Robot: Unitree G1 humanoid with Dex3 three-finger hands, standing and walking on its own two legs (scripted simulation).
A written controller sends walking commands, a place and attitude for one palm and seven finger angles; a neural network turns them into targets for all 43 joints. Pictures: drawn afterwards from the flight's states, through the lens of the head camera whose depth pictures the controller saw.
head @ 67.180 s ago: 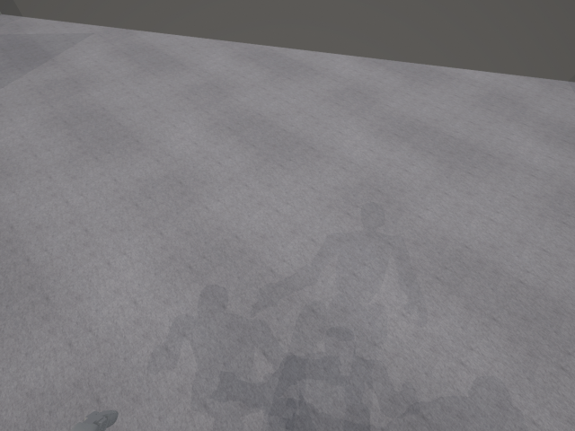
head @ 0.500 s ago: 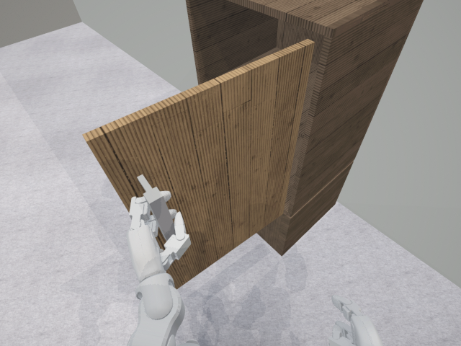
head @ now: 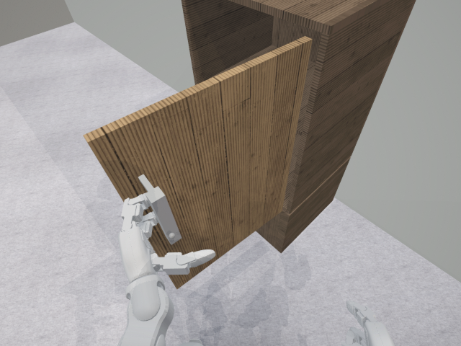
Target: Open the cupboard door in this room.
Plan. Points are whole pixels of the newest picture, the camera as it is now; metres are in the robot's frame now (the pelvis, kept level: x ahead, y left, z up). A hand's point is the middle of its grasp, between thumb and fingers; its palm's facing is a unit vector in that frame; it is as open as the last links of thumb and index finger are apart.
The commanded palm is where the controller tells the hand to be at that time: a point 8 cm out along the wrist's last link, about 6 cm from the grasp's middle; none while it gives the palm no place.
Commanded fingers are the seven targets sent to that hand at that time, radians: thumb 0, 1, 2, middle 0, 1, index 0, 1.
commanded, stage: open thumb and fingers to let go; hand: left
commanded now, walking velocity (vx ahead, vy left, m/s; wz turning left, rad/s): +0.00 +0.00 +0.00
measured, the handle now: (159, 210) +0.33 +0.14 +0.06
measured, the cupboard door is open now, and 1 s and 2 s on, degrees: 84 83 83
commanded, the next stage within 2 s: slide the hand sideways off the handle in 0.24 s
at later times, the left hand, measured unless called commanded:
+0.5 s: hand (166, 249) +0.27 +0.12 +0.05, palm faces -0.03 -0.99 -0.13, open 16.2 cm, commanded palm +0.25 +0.16 +0.06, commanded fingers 0.00 -0.50 0.30 -0.15 -0.30 -0.15 -0.30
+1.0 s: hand (133, 274) +0.22 +0.16 +0.06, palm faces +0.01 -1.00 -0.03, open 16.3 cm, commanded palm +0.20 +0.21 +0.06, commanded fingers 0.00 -0.50 0.30 -0.15 -0.30 -0.15 -0.30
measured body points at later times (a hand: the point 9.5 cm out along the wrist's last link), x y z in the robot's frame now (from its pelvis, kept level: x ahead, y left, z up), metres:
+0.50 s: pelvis -0.01 +0.05 -0.01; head +0.01 +0.04 +0.44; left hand +0.26 +0.17 +0.06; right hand +0.15 -0.18 -0.10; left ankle +0.03 +0.15 -0.68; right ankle -0.01 -0.06 -0.68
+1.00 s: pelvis -0.01 +0.06 -0.01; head +0.02 +0.05 +0.44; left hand +0.22 +0.21 +0.06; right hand +0.17 -0.16 -0.08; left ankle +0.03 +0.15 -0.68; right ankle -0.01 -0.06 -0.68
